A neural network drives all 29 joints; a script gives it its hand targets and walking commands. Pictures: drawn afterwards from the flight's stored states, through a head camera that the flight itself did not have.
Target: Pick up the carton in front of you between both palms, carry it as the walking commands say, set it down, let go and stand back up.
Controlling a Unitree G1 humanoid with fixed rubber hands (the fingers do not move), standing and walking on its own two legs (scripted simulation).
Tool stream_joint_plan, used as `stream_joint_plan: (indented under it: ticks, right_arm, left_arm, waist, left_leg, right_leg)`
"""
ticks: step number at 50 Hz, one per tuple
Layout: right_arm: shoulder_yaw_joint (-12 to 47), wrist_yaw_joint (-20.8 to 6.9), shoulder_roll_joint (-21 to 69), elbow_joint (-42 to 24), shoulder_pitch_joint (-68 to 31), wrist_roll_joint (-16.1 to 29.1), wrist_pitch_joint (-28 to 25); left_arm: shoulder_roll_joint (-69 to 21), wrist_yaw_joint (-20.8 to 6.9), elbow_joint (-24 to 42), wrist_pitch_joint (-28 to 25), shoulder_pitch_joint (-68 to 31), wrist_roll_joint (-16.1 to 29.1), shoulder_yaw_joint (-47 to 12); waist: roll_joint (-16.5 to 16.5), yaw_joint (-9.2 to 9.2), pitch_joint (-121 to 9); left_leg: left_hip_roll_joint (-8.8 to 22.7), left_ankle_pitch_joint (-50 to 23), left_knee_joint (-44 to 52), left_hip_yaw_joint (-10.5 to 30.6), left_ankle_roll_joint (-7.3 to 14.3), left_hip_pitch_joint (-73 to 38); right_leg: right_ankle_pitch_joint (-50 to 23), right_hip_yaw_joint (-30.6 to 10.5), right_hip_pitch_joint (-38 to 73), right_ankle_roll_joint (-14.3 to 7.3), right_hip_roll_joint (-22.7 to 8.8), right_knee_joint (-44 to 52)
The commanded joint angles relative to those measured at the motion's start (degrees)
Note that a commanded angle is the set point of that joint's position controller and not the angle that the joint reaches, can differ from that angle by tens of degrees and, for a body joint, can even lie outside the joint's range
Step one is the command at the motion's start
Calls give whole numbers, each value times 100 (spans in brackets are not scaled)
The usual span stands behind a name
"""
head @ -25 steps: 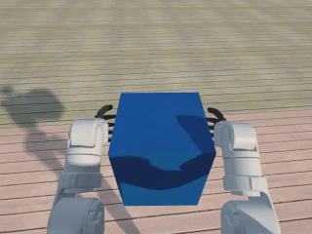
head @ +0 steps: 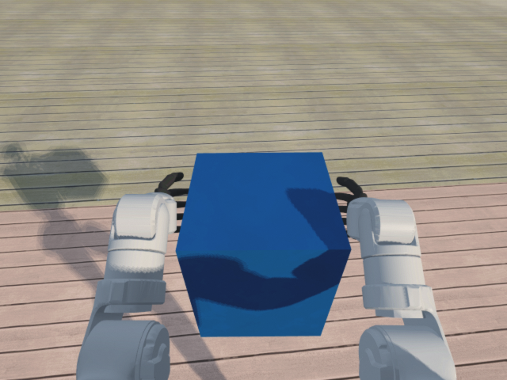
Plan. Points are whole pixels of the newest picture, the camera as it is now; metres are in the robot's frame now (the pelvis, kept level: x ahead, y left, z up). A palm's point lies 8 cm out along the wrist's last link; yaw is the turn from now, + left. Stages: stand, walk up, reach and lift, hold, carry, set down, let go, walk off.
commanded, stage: carry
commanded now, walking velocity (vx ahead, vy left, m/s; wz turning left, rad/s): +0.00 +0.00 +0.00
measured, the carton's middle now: (260, 246) +0.34 +0.00 +0.05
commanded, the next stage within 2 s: none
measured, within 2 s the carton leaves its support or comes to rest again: neither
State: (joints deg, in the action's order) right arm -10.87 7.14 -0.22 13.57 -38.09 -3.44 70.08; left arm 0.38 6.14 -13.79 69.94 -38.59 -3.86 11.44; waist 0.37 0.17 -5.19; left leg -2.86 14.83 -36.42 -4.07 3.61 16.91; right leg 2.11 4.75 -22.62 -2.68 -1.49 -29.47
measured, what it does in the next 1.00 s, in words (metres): goes down: left foot 0.04 m lower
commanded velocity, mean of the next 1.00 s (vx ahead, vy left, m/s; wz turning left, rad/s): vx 0.46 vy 0.00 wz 0.00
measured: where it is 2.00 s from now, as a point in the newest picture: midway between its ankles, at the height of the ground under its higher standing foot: (254, 257)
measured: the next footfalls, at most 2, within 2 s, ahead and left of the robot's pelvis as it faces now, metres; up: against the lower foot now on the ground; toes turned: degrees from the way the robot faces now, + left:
left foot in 0.96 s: +0.48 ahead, +0.02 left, -0.04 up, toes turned +0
right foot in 1.50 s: +0.81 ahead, -0.10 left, -0.08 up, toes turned -4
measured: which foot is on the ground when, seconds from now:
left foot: down 0.00-0.48, up 0.50-0.94, down 0.96-1.00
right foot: down 0.00-0.96, up 0.98-1.00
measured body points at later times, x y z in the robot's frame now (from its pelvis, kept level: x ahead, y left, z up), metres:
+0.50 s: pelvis +0.09 -0.04 -0.01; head +0.08 -0.05 +0.44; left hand +0.46 +0.09 +0.12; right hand +0.44 -0.21 +0.11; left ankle -0.02 +0.07 -0.71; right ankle +0.11 -0.11 -0.74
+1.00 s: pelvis +0.35 -0.03 -0.06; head +0.36 -0.01 +0.39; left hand +0.72 +0.13 +0.04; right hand +0.71 -0.17 +0.05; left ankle +0.45 +0.02 -0.78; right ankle +0.14 -0.12 -0.69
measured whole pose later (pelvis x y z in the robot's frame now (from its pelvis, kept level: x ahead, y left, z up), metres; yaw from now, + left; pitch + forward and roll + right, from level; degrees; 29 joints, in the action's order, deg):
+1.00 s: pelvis +0.35 -0.03 -0.06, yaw -3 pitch +4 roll -1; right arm -13.6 7.0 2.9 9.2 -37.8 -7.4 67.2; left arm 1.4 6.6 -13.0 65.5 -39.2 -1.5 11.3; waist 1.6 -3.2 -3.0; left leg -2.6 3.2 -34.2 -6.5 5.9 29.9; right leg 31.4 1.2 -12.9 -2.3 2.3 -62.7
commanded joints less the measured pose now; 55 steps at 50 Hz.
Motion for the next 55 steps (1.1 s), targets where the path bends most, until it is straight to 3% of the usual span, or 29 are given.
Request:
stream_joint_plan:
  ticks: [1, 5, 8, 10, 11, 13, 15, 17, 20, 22, 23, 24, 25, 26, 28, 29, 31, 33, 38, 43, 45, 46, 47, 48, 49, 50, 51, 52, 55]
  right_arm:
    - [3127, -1375, 6453, -767, -4301, 2455, -181]
    - [3132, -1371, 6458, -789, -4310, 2462, -178]
    - [3139, -1368, 6472, -842, -4387, 2459, -177]
    - [3142, -1366, 6477, -845, -4427, 2453, -168]
    - [3154, -1368, 6465, -854, -4472, 2456, -165]
    - [3186, -1372, 6419, -865, -4441, 2485, -168]
    - [3235, -1371, 6399, -945, -4471, 2555, -186]
    - [3290, -1372, 6436, -1015, -4534, 2644, -207]
    - [3358, -1372, 6524, -1027, -4545, 2762, -212]
    - [3372, -1375, 6594, -950, -4500, 2796, -214]
    - [3353, -1382, 6638, -843, -4368, 2798, -217]
    - [3347, -1404, 6690, -814, -4414, 2828, -207]
    - [3314, -1435, 6743, -718, -4384, 2780, -200]
    - [3316, -1453, 6747, -685, -4519, 2760, -219]
    - [3372, -1442, 6893, -762, -4631, 2805, -274]
    - [3391, -1409, 6938, -858, -4669, 2832, -284]
    - [3465, -1287, 6918, -1110, -4668, 2822, -284]
    - [3471, -1141, 6750, -1353, -4481, 2677, -260]
    - [3337, -1004, 6263, -1251, -3667, 2072, -165]
    - [3268, -1113, 6015, -1118, -3617, 1786, -185]
    - [3180, -1169, 5902, -996, -3516, 1714, -202]
    - [3117, -1203, 5854, -854, -3362, 1680, -224]
    - [3033, -1246, 5813, -715, -3232, 1642, -252]
    - [2933, -1292, 5733, -530, -3078, 1634, -272]
    - [2852, -1303, 5599, -294, -3128, 1548, -318]
    - [2895, -1343, 5766, -278, -3050, 1680, -366]
    - [3062, -1395, 6095, -578, -3371, 1895, -433]
    - [3265, -1439, 6404, -916, -3856, 2139, -485]
    - [3753, -1478, 6871, -1686, -4602, 2769, -582]
  left_arm:
    - [-6483, -1297, 641, -156, -4098, 2426, -3178]
    - [-6492, -1295, 661, -153, -4105, 2434, -3185]
    - [-6501, -1285, 695, -152, -4168, 2470, -3217]
    - [-6508, -1274, 724, -146, -4261, 2459, -3218]
    - [-6510, -1269, 711, -147, -4284, 2444, -3223]
    - [-6493, -1260, 641, -143, -4168, 2428, -3236]
    - [-6449, -1245, 597, -143, -4099, 2420, -3201]
    - [-6412, -1224, 591, -138, -4066, 2384, -3153]
    - [-6323, -1189, 551, -120, -3900, 2262, -3033]
    - [-6259, -1179, 445, -111, -3698, 2162, -2927]
    - [-6222, -1190, 380, -108, -3605, 2095, -2873]
    - [-6126, -1200, 234, -133, -3398, 1975, -2797]
    - [-6025, -1206, 159, -164, -3337, 1909, -2758]
    - [-6124, -1221, 284, -194, -3449, 1926, -2797]
    - [-6304, -1251, 845, -269, -4012, 2151, -3001]
    - [-6370, -1247, 1155, -287, -4332, 2298, -3147]
    - [-6420, -1229, 1637, -282, -4634, 2572, -3408]
    - [-6403, -1225, 1884, -231, -4618, 2733, -3559]
    - [-6375, -1361, 1562, -149, -4013, 2783, -3713]
    - [-6552, -1523, 1185, -267, -4027, 2875, -3832]
    - [-6637, -1554, 985, -321, -3958, 2873, -3859]
    - [-6690, -1565, 875, -348, -3928, 2867, -3867]
    - [-6690, -1570, 766, -381, -3945, 2845, -3850]
    - [-6706, -1578, 652, -400, -3878, 2799, -3798]
    - [-6832, -1568, 383, -355, -3896, 2756, -3691]
    - [-6814, -1540, 481, -388, -3987, 2728, -3661]
    - [-6887, -1508, 728, -438, -4259, 2729, -3709]
    - [-7002, -1457, 910, -488, -4364, 2691, -3728]
    - [-6989, -1226, 1280, -575, -4047, 2543, -3683]
  waist:
    - [-22, -3, -2062]
    - [-27, -2, -2086]
    - [-120, 41, -1940]
    - [-342, 198, -1499]
    - [-548, 281, -1221]
    - [-781, 400, -1061]
    - [-737, 457, -1330]
    - [-760, 499, -1515]
    - [-796, 456, -1615]
    - [-600, 202, -1818]
    - [-422, 27, -2038]
    - [340, -227, -2364]
    - [1387, -226, -2170]
    - [1272, -268, -2308]
    - [448, -265, -1971]
    - [380, -259, -1901]
    - [606, -279, -1954]
    - [660, -317, -2032]
    - [579, -552, -1921]
    - [630, -698, -1581]
    - [646, -444, -1699]
    - [491, -158, -1918]
    - [156, 106, -2172]
    - [-513, 61, -2454]
    - [-1796, 248, -3110]
    - [-1669, 341, -3190]
    - [-1188, 338, -2709]
    - [-574, 265, -2388]
    - [-338, 42, -2267]
  left_leg:
    - [1025, -1491, 625, 944, 68, -295]
    - [1031, -1571, 608, 937, 66, -319]
    - [988, 297, 922, 1088, 257, -263]
    - [1232, 1560, 1458, 1647, 597, -256]
    - [1482, 1673, 1723, 2015, 748, -399]
    - [1900, 447, 1696, 2489, 1118, -947]
    - [1991, -1067, 1443, 2409, 1200, -1732]
    - [1865, -1813, 1235, 2117, 1077, -2066]
    - [1654, -1922, 976, 1669, 842, -1895]
    - [1349, -1954, 344, 944, 496, -1121]
    - [1172, -1887, -258, 595, 255, -404]
    - [705, -1026, -1412, 264, -61, 774]
    - [81, 1597, -2406, -35, -256, 2419]
    - [178, 2024, -2947, 427, -173, 2872]
    - [470, 1540, -3044, 489, -137, 3152]
    - [595, 1169, -2839, 502, -175, 3038]
    - [566, 656, -2489, 368, -269, 2696]
    - [548, 318, -2178, 291, -330, 2700]
    - [378, -906, -795, 21, -241, 2792]
    - [176, -2262, 825, -130, 71, 1880]
    - [137, -2510, 1231, -151, 229, 671]
    - [113, -2633, 1433, -306, 236, -279]
    - [355, -2458, 1290, -185, 120, -1359]
    - [1504, -4001, 341, 1047, 135, -2637]
    - [2600, -3673, 399, 3296, 1213, -4032]
    - [2567, -1651, 870, 3932, 1519, -4020]
    - [2199, -728, 1170, 3706, 1366, -3275]
    - [2033, -754, 1292, 3263, 1151, -2601]
    - [1749, -1170, 1486, 2459, 882, -1589]
  right_leg:
    - [-1012, -748, 1182, -208, -747, 127]
    - [-1070, -737, 1191, -209, -743, 111]
    - [851, -657, 833, -253, -578, 175]
    - [2145, -385, 123, -214, -236, -153]
    - [2097, -81, -350, -158, 11, -574]
    - [1972, -84, -1128, -124, 97, -1147]
    - [1998, -196, -1629, -101, 76, -1342]
    - [1881, -123, -1656, -69, 161, -1254]
    - [1606, 58, -1085, -46, 331, -674]
    - [888, 298, 496, -100, 441, 375]
    - [650, 76, 1706, -216, 238, 575]
    - [915, -1478, 2925, -659, -702, 684]
    - [-478, -3265, 3697, -1105, -1906, 743]
    - [-650, -3412, 3990, -1350, -1934, 486]
    - [-545, -2880, 3437, -1205, -1719, 470]
    - [-381, -2561, 3135, -1076, -1553, 593]
    - [-941, -1982, 2834, -977, -1293, 631]
    - [-1427, -1724, 2944, -974, -1186, 573]
    - [-2729, -1336, 3303, -864, -835, 231]
    - [-2295, -1032, 3064, -673, -635, -103]
    - [-2504, -819, 2677, -468, -580, -722]
    - [-2502, -578, 2356, -336, -439, -1450]
    - [-1543, -341, 1650, -194, -243, -2484]
    - [1363, -250, 227, -7, -3, -3494]
    - [3241, -428, -1410, 209, 654, -5006]
    - [3099, -681, -2149, 110, 458, -5497]
    - [2782, -722, -2301, 8, 292, -5369]
    - [2430, -733, -2133, 4, 102, -4983]
    - [2062, -669, -1520, 71, -92, -4022]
